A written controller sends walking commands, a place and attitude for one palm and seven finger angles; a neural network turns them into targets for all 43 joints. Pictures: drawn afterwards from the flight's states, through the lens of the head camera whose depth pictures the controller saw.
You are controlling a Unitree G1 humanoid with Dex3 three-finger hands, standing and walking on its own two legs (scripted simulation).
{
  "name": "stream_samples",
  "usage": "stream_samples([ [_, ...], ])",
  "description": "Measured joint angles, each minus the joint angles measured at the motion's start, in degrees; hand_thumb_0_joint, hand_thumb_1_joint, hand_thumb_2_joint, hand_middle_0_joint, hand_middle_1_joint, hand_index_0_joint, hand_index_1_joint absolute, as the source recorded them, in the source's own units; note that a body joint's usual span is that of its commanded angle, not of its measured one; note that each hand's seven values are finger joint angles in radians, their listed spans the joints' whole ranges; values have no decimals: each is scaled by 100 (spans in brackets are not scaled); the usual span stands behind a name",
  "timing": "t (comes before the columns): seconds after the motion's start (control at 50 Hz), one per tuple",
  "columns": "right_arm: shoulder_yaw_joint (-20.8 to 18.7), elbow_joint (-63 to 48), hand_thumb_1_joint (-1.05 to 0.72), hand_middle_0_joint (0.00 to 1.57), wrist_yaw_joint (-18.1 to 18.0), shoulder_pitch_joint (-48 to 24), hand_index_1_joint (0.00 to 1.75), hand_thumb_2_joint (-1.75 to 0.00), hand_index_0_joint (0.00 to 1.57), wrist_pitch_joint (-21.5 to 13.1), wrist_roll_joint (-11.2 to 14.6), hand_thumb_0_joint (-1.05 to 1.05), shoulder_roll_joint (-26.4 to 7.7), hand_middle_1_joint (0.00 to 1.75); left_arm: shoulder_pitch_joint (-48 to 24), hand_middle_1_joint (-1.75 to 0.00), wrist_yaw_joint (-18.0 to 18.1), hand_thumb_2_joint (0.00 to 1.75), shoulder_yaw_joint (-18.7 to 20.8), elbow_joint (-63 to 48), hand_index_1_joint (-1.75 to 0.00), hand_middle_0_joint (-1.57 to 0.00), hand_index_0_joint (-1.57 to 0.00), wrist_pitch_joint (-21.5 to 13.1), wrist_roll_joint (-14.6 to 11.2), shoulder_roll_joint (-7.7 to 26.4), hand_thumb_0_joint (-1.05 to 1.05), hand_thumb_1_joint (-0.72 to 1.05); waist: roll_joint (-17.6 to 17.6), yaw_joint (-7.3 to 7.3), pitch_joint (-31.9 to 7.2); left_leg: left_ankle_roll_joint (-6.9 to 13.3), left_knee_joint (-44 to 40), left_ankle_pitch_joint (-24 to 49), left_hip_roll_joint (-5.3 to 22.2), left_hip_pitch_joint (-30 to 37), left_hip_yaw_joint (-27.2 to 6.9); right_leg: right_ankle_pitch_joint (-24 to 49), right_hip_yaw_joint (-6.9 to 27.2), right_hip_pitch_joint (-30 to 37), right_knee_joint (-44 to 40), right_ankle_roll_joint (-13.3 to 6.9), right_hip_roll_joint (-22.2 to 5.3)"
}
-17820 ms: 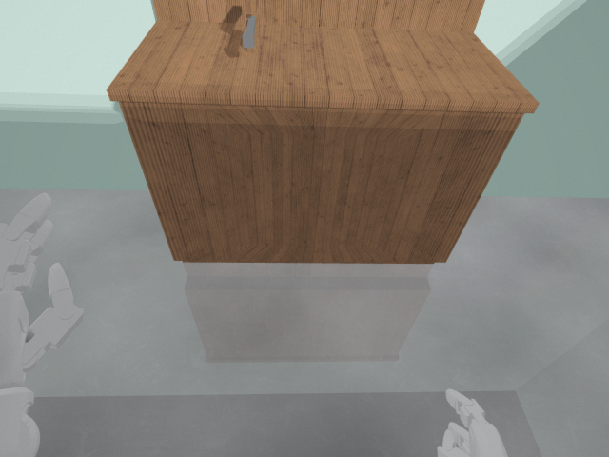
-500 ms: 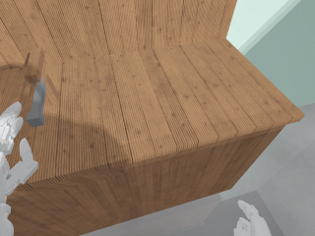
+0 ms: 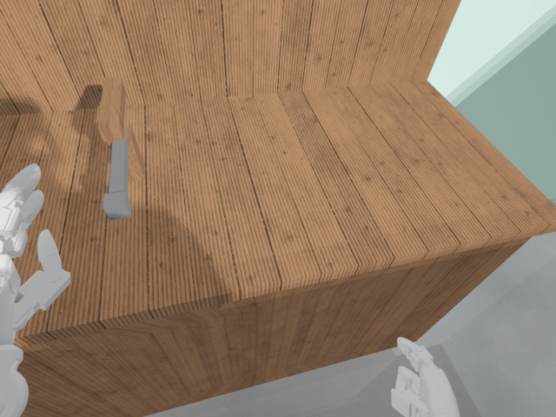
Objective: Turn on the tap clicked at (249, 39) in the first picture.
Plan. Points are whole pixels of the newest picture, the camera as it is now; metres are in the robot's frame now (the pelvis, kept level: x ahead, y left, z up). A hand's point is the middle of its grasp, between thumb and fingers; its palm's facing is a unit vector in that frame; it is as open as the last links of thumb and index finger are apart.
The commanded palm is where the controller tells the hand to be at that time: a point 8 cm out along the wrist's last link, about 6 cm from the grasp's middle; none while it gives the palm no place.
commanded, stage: come to a stop and stand still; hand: left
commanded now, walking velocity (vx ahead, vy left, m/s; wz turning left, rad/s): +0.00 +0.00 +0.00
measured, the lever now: (117, 205) +0.35 +0.26 +0.11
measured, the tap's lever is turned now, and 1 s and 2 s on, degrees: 0 0 0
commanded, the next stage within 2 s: look again from close up in 0.24 s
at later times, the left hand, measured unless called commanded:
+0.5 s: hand (27, 236) +0.24 +0.28 +0.19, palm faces +0.49 -0.79 -0.36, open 7.4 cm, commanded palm +0.15 +0.28 +0.17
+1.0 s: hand (43, 236) +0.24 +0.27 +0.19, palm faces +0.43 -0.83 -0.35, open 7.4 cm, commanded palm +0.16 +0.28 +0.17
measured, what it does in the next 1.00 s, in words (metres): stands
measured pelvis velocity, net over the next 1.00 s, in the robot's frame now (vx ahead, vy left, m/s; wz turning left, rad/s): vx -0.02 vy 0.01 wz -0.05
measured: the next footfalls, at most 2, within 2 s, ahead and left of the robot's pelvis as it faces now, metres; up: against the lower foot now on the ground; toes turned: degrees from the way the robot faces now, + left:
none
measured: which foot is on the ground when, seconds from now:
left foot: down 0.00-1.00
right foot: down 0.00-1.00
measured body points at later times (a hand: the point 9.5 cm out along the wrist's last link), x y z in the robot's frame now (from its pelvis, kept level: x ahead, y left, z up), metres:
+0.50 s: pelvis -0.01 +0.00 +0.00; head +0.01 +0.02 +0.44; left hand +0.21 +0.32 +0.21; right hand +0.17 -0.22 -0.08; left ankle +0.00 +0.08 -0.74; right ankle +0.01 -0.12 -0.74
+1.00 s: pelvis -0.02 +0.01 -0.01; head +0.00 +0.02 +0.44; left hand +0.21 +0.31 +0.21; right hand +0.16 -0.21 -0.08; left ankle +0.00 +0.08 -0.74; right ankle +0.01 -0.12 -0.74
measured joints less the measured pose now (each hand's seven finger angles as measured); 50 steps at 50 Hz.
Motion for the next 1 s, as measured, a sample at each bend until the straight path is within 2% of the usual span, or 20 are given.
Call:
stream_samples([
  [0.16,-23,47,-90,20,-4,78,30,-90,21,3,-12,1,29,30,104,-30,-47,90,-57,-77,-30,-21,-21,-16,9,-6,1,89,-17,-18,77,67,-38,22,-110,22,36,-51,37,-36,95,87,-113],
  [0.34,-59,87,-90,20,1,108,30,-90,21,2,6,1,1,30,110,-30,-23,90,39,-41,-30,-21,-21,-110,7,13,1,89,60,-48,71,49,10,5,-94,-11,-2,-50,-4,-32,86,71,-97],
  [0.36,-93,41,-90,20,-19,195,30,-90,21,-103,-64,1,-15,30,-201,-30,-162,90,112,54,-30,-21,-21,-99,259,203,1,89,72,61,87,51,122,-21,-70,-117,-27,-58,-36,-95,130,62,-73],
  [0.38,-86,95,-90,20,-24,235,30,-90,20,-229,-88,1,-22,30,-676,-30,-294,90,252,360,-30,-21,-21,-295,363,471,1,89,38,173,89,50,224,-43,-59,-236,-50,-76,-65,-201,214,42,-63],
  [0.4,-54,186,-90,20,21,182,30,-90,20,-267,-65,1,-14,30,-1067,-30,-330,90,425,663,-30,-22,-22,-434,309,659,1,88,-22,227,120,34,249,-39,-57,-271,-49,-94,-66,-267,292,15,-63],
  [0.44,-15,235,-90,20,131,89,30,-90,20,-297,-51,1,-25,30,-1537,-30,-278,90,710,1087,-30,-21,-22,-511,186,754,1,88,-56,253,127,-3,298,-38,-16,-317,9,-97,-12,-354,379,-27,-24],
  [0.5,-46,150,-90,20,293,36,30,-90,21,-382,-3,2,-111,30,-1407,-30,-204,90,727,1077,-30,-21,-21,-495,13,377,1,89,55,149,56,-2,344,-81,41,-303,140,-60,117,-371,391,-14,34],
  [0.56,-93,40,-90,20,340,39,30,-90,21,-424,13,1,-203,30,-704,-30,-272,90,144,671,-30,-20,-20,-508,27,-161,1,90,182,9,-38,36,340,-113,53,-247,248,-52,226,-350,394,27,49],
  [0.6,-93,19,-90,20,295,42,30,-90,21,-407,0,1,-209,30,-259,-30,-372,90,-232,500,-30,-20,-20,-528,104,-301,1,90,175,-57,-84,43,328,-120,59,-224,289,-55,268,-347,398,36,55],
  [0.66,-74,7,-90,20,161,90,30,-90,20,-336,-24,1,-143,30,65,-30,-462,90,-344,479,-30,-21,-21,-555,143,-143,1,89,39,-108,-99,28,328,-111,72,-234,267,-58,246,-349,400,13,68],
  [0.74,-60,10,-90,20,40,192,30,-90,20,-331,-34,1,-120,30,-121,-30,-384,90,67,557,-30,-22,-22,-523,105,162,1,88,-119,-12,-1,1,371,-99,106,-282,189,-20,165,-334,351,-28,99],
  [0.8,-70,77,-90,20,31,222,30,-90,20,-413,-39,1,-178,30,-406,-30,-273,90,315,499,-30,-22,-22,-537,65,146,2,88,-110,92,76,3,407,-109,121,-288,155,15,132,-286,285,-28,114],
  [0.84,-76,138,-90,20,48,208,30,-90,20,-467,-50,2,-215,30,-508,-30,-215,90,323,384,-30,-21,-22,-575,55,28,2,89,-71,130,81,17,407,-117,117,-269,158,30,135,-250,247,-10,110],
  [0.86,-109,135,-90,20,42,265,30,-90,20,-559,-128,2,-223,30,-792,-30,-317,90,372,383,-30,-21,-21,-582,310,130,2,89,-55,221,92,21,455,-128,125,-322,141,35,117,-271,243,5,117],
  [0.88,-102,195,-90,20,42,285,30,-90,20,-640,-141,1,-216,30,-1197,-30,-404,90,445,589,-30,-21,-22,-776,397,317,2,89,-78,284,81,25,474,-120,105,-390,115,32,89,-333,272,9,97],
  [0.9,-82,250,-90,20,85,231,30,-90,20,-632,-103,1,-191,30,-1491,-30,-399,90,517,774,-30,-21,-22,-876,306,424,2,89,-115,299,99,28,431,-85,66,-377,121,15,93,-370,332,2,57],
  [0.94,-79,217,-90,20,170,137,30,-90,20,-602,-66,2,-160,30,-1739,-30,-315,90,607,1010,-30,-21,-21,-854,180,398,1,89,-80,271,87,39,393,-57,13,-350,201,-49,170,-455,496,-11,4],
  [1.0,-95,53,-90,20,279,48,30,-90,21,-560,-17,2,-160,30,-1379,-30,-268,90,485,1017,-30,-20,-21,-723,81,80,1,89,173,108,26,104,413,-112,-32,-311,335,-127,305,-504,635,69,-37],
])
